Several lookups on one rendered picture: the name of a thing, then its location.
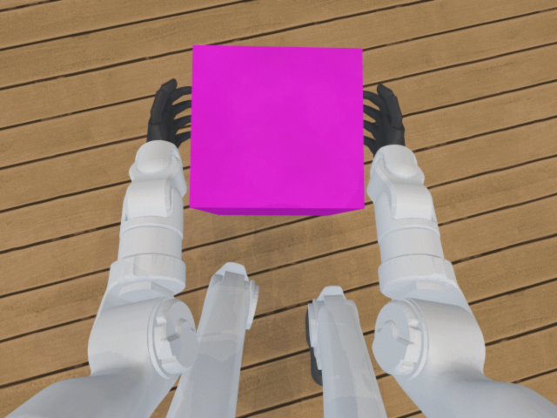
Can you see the right robot forearm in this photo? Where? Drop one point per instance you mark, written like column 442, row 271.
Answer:
column 412, row 259

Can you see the left robot forearm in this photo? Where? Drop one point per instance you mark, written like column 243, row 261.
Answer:
column 149, row 263

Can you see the robot right hand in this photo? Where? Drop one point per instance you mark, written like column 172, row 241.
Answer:
column 389, row 129

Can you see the robot left hand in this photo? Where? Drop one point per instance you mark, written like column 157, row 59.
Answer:
column 162, row 125

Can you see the robot left upper arm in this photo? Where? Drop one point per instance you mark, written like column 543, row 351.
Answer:
column 137, row 351

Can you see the left robot shin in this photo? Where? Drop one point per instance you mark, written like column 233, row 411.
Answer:
column 219, row 275

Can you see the robot right upper arm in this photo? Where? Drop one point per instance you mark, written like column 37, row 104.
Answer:
column 436, row 352

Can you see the carton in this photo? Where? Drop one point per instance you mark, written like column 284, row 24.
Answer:
column 276, row 130

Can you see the robot left thigh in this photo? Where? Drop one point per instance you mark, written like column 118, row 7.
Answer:
column 210, row 388

